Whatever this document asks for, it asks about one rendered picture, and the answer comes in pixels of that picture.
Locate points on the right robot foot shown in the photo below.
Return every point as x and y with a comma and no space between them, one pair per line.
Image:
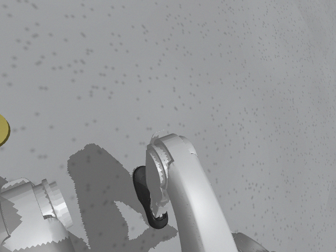
143,194

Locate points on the right robot hand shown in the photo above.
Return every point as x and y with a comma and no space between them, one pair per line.
246,244

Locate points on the tin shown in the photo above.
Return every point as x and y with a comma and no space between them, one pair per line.
4,130

